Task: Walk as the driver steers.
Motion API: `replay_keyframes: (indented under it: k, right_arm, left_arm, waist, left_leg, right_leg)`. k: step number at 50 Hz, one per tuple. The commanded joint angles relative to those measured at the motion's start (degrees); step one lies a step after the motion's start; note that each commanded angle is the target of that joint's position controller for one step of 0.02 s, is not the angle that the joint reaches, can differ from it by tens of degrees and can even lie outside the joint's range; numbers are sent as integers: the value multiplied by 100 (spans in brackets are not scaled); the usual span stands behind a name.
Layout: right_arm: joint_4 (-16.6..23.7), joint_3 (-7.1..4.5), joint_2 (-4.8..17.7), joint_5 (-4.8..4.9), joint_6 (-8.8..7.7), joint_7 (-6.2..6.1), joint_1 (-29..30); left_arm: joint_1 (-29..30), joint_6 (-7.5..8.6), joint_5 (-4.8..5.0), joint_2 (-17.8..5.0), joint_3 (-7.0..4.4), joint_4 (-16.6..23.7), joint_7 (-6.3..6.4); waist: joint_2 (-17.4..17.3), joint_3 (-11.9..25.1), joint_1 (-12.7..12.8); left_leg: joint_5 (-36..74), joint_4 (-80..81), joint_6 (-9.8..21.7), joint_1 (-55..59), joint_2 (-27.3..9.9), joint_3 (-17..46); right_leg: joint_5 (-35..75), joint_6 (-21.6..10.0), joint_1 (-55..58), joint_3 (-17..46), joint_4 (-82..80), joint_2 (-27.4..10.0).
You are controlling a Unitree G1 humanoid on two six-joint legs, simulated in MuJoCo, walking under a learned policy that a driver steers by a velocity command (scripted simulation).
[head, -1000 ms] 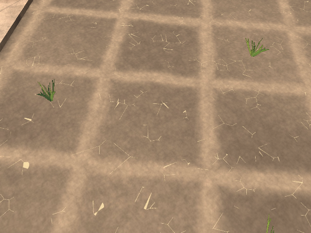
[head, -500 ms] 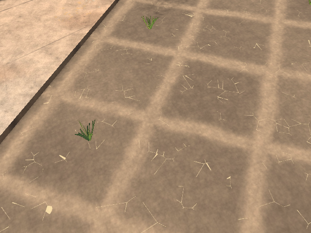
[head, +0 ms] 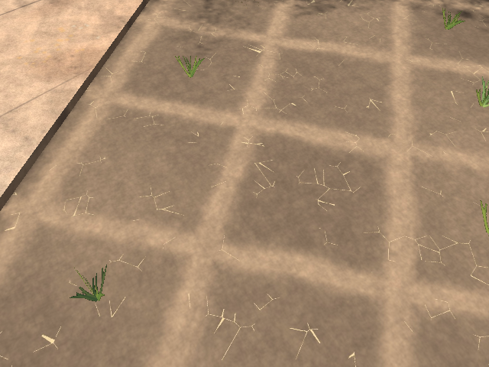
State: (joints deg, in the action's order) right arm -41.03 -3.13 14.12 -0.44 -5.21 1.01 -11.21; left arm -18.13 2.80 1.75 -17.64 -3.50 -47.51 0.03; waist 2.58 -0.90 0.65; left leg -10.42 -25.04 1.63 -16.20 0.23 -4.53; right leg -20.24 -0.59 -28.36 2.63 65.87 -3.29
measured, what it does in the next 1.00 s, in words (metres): walks ahead, turning right: right foot, then left foot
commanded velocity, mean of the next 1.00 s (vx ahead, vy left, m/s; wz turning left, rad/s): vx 0.26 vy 0.00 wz -0.50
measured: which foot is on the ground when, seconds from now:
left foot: down 0.00-0.36, up 0.38-0.82, down 0.84-1.00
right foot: up 0.00-0.34, down 0.36-0.84, up 0.86-1.00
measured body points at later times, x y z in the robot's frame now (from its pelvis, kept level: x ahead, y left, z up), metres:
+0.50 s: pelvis +0.24 -0.08 -0.01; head +0.29 -0.11 +0.44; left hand +0.47 +0.14 -0.10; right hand +0.28 -0.39 -0.13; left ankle +0.20 +0.09 -0.64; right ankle +0.29 -0.17 -0.74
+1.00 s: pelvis +0.36 -0.08 +0.00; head +0.40 -0.08 +0.45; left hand +0.65 +0.07 -0.10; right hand +0.35 -0.39 -0.09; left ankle +0.46 +0.00 -0.74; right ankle +0.25 -0.18 -0.67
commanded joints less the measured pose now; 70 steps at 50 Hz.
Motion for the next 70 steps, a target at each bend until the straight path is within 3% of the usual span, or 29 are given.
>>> replay_keyframes:
  k: [1, 8, 13, 15, 17, 18, 19, 20, 21, 23, 24, 26, 30, 39, 41, 42, 43, 44, 45, 47, 50, 52, 56, 58, 59, 60, 61, 64, 70]
  right_arm:
    - [141, -188, 600, -23, -158, -13, 53]
    - [-197, -315, 971, -7, -116, -147, -230]
    - [-433, -410, 1223, 143, 55, -164, -595]
    - [-453, -453, 1378, 190, 137, -179, -549]
    - [-385, -454, 1436, 241, 256, -227, -340]
    - [-314, -383, 1279, 181, 230, -252, -425]
    - [30, -116, 452, -136, 108, -187, -1024]
    - [-42, -109, 811, -17, -62, -123, -808]
    - [126, -189, 1082, 209, -104, -101, -192]
    - [113, -166, 1004, 48, -81, -218, 8]
    - [109, -216, 1102, 12, 5, -250, -60]
    - [105, -213, 1001, -13, 172, -268, -230]
    - [161, -119, 755, -60, 288, -308, -19]
    - [389, -144, 871, 33, 276, -163, 681]
    - [330, -164, 844, 10, 192, -128, 410]
    - [374, -201, 1065, -88, 162, -145, 353]
    - [489, -256, 1436, -193, 209, -185, 518]
    - [324, -202, 1146, -256, 242, -174, 219]
    - [356, -165, 1008, -151, 234, -149, 174]
    - [360, -142, 931, -26, 272, -148, 334]
    - [320, -87, 811, -18, 386, -146, 684]
    - [261, -98, 816, -16, 454, -155, 590]
    - [123, -86, 883, 75, 506, -154, 378]
    - [32, -8, 737, -6, 405, -111, 88]
    - [30, 47, 493, -87, 340, -76, -113]
    - [3, 58, 547, -152, 327, -82, 202]
    - [-13, 27, 632, -130, 334, -88, 387]
    - [-143, 3, 662, -67, 397, -174, 281]
    - [-472, -17, 616, -28, 419, -234, 141]
  left_arm:
    - [-56, -81, -9, -207, -99, 434, 6]
    - [1003, -66, -62, -29, -24, 823, -174]
    - [1725, -85, -58, -113, -18, 1229, -322]
    - [1625, -105, -71, -250, -88, 1318, -350]
    - [424, -115, -103, -644, -330, 1066, -314]
    - [-413, -143, -129, -1092, -529, 868, -206]
    - [-271, -141, -153, -1880, -640, 934, -119]
    - [-398, -84, -170, -1558, -527, 1226, -142]
    - [-185, -34, -195, -1221, -417, 1225, -182]
    - [421, -25, -50, -825, -330, 1234, -141]
    - [665, -46, -112, -724, -284, 1321, -103]
    - [884, -64, -219, -789, -301, 1393, -76]
    - [817, -155, -135, -942, -348, 1310, 66]
    - [789, -443, -107, -823, -293, 1333, 174]
    - [930, -449, -79, -665, -216, 1365, 186]
    - [703, -428, -153, -433, -141, 1365, 189]
    - [128, -391, -260, -232, -81, 1329, 183]
    - [235, -361, -230, -513, -134, 1385, 194]
    - [332, -369, -199, -914, -246, 1306, 205]
    - [495, -501, -134, -864, -292, 1151, 232]
    - [525, -574, -119, -355, -134, 1117, 194]
    - [708, -544, -134, -128, -34, 1122, 163]
    - [544, -512, -131, -242, -74, 913, 102]
    - [613, -509, -273, -639, -117, 999, 127]
    - [766, -517, -302, -829, -160, 912, 124]
    - [897, -480, -313, -408, -66, 936, 71]
    - [938, -434, -356, -225, -4, 909, 47]
    - [792, -282, -307, -321, -3, 764, 61]
    - [582, -221, -259, -220, 42, 548, 106]
  waist:
    - [-870, 43, 26]
    - [-518, -232, -244]
    - [-506, -455, -449]
    - [-654, -268, -283]
    - [-664, 396, 436]
    - [-289, 913, 796]
    - [1457, 1447, 83]
    - [754, 2716, 479]
    - [278, 2168, 579]
    - [-223, 1017, 188]
    - [-122, 852, -26]
    - [-52, 784, -263]
    - [73, 903, -243]
    - [576, 771, 16]
    - [607, 731, -204]
    - [239, 852, -106]
    - [-1136, 923, 327]
    - [-1866, 945, 149]
    - [-1382, 885, -17]
    - [-862, 713, -25]
    - [-1062, 595, 129]
    - [-1344, 696, -36]
    - [-1357, 706, -1]
    - [-716, 713, -133]
    - [339, 648, -459]
    - [409, 497, -269]
    - [293, 285, -211]
    - [276, 8, -200]
    - [9, -26, -161]
  left_leg:
    - [630, 1677, 954, 651, -1587, 1231]
    - [1339, 1792, 808, 968, -1465, -119]
    - [1630, 1478, 648, 1854, -1741, -436]
    - [3146, 879, 524, 2099, -1763, -610]
    - [4948, -1011, 248, 1860, -1455, -883]
    - [3834, -2593, -101, 760, -1164, -918]
    - [-1990, -4939, -601, -2027, -42, -706]
    - [-2905, -5807, -583, -2293, 199, 766]
    - [-2447, -5796, -457, -2609, -91, 983]
    - [-1645, -4879, -406, -2514, -492, 871]
    - [-1456, -4651, -408, -2067, -585, 910]
    - [-1284, -4263, -485, -1599, -497, 846]
    - [-562, -3102, -687, -1484, -251, 819]
    - [-312, -1108, -583, -985, 109, 1001]
    - [725, 118, -343, -173, 23, 889]
    - [1764, 294, -72, 509, -662, 1416]
    - [3705, 165, 626, 1193, -1738, 2501]
    - [3756, 392, 1557, 1195, -2404, 3585]
    - [3354, 396, 1669, 1186, -2282, 3502]
    - [2802, 277, 1240, 1059, -1732, 2614]
    - [2402, 395, 918, 541, -1140, 1716]
    - [2356, 367, 916, 608, -1016, 1520]
    - [1466, 209, 830, 525, -1030, 1609]
    - [379, -2, 220, -148, -786, 1390]
    - [-394, -70, -129, -74, -239, 774]
    - [-320, -128, -355, 372, -203, 667]
    - [-128, -149, -409, 443, -194, 674]
    - [201, -184, -339, 460, -238, 732]
    - [426, -159, -393, 546, -245, 729]
  right_leg:
    - [573, 79, -950, 325, 48, -466]
    - [2283, 70, -1024, 16, -1942, -381]
    - [1745, -210, -1133, -345, -2764, -260]
    - [1146, -419, -690, -650, -2873, 21]
    - [1246, -694, 945, -999, -3324, 620]
    - [2330, -935, 2588, -445, -3555, 470]
    - [3660, -2041, 4787, 2488, -3528, -1263]
    - [3855, -2545, 5085, 3970, -4142, -1858]
    - [4361, -2253, 4697, 3042, -4187, -1627]
    - [4246, -1763, 3114, 1925, -4289, -1099]
    - [4352, -1701, 2412, 1690, -4456, -965]
    - [4705, -1691, 1674, 1482, -4625, -829]
    - [4729, -1523, 1414, 1178, -4521, -543]
    - [2886, -1120, 1790, 2093, -3934, -430]
    - [2614, -839, 1691, 2111, -3576, -197]
    - [1780, -559, 1360, 1897, -3139, 90]
    - [-679, -199, 593, 1105, -2178, 868]
    - [-1939, 129, -40, 741, -1322, 973]
    - [-1853, 296, -202, 815, -445, 814]
    - [-1379, 492, -360, 799, 119, 745]
    - [-887, 623, 330, 348, -968, 565]
    - [-720, 634, 808, 49, -2036, 457]
    - [840, 366, 1806, -187, -4224, 488]
    - [1866, -21, 2561, 542, -4395, -158]
    - [1434, -347, 2063, 791, -4235, -419]
    - [493, -441, 1445, 817, -4424, -348]
    - [111, -342, 1246, 747, -4502, -214]
    - [456, -158, 1111, 632, -4452, -82]
    - [845, -150, 1228, 559, -4348, 8]
Keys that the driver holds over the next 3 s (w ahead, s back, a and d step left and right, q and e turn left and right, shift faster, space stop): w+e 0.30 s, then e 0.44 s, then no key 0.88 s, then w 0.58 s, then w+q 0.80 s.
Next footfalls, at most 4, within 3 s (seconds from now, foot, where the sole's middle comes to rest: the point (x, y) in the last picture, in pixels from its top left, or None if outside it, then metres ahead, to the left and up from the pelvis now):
0.36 right None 0.33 -0.18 -0.78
0.84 left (258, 364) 0.50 -0.02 -0.78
1.16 right None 0.31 -0.22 -0.78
2.34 right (399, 298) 0.69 -0.44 -0.78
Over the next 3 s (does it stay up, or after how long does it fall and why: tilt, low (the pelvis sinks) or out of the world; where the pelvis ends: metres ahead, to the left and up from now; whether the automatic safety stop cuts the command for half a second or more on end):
stays up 0.94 -0.35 -0.01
